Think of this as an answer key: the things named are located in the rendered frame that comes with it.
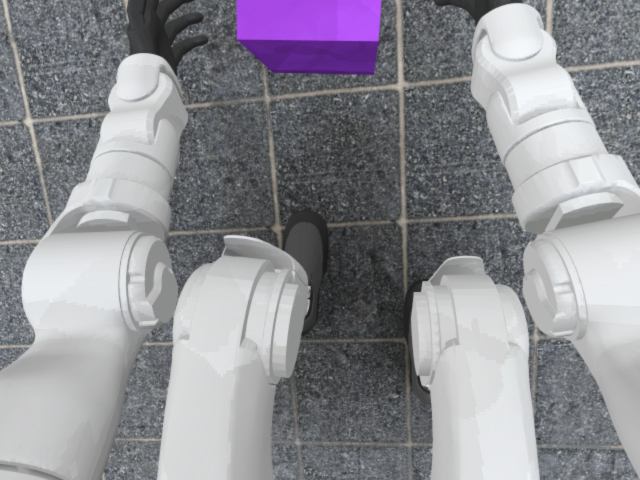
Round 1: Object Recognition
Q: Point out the left robot upper arm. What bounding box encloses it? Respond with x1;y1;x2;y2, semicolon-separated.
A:
0;230;178;480

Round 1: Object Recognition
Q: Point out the left robot hand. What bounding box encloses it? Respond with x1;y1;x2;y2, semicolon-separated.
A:
126;0;209;77

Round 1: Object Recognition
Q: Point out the robot right shin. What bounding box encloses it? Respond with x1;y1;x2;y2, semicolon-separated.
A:
419;256;529;390

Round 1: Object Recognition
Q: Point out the robot left forearm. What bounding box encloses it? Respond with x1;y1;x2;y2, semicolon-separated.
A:
22;53;188;326

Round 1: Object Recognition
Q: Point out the right robot upper arm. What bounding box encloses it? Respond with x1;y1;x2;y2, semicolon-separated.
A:
522;213;640;479

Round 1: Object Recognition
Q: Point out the carton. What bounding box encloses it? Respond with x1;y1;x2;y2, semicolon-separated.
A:
237;0;381;75

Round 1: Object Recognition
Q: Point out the robot shin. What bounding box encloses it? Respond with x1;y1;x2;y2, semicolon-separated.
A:
173;235;311;345
419;256;529;390

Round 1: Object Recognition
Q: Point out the robot right forearm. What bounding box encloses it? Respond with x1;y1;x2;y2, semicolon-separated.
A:
470;3;640;235

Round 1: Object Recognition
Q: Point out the robot left shin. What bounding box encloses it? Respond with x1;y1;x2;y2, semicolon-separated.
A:
173;235;311;345

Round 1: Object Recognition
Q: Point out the right robot hand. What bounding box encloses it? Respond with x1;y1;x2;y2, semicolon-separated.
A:
434;0;523;26

